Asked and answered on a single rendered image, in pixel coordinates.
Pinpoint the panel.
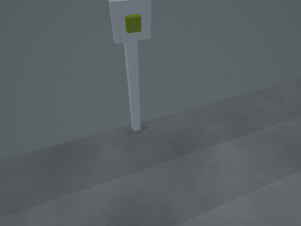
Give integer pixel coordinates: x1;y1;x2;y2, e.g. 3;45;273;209
108;0;151;132

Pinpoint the button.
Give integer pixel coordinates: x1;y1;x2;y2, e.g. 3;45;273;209
124;14;142;34

